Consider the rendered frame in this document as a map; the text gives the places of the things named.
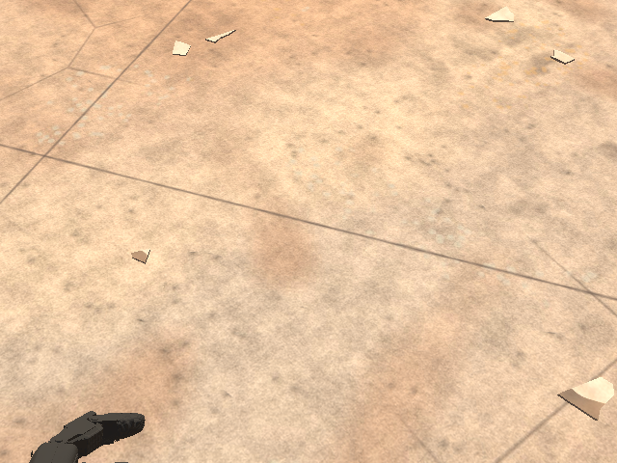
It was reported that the robot left hand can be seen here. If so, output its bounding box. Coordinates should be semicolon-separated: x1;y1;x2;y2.
29;411;145;463

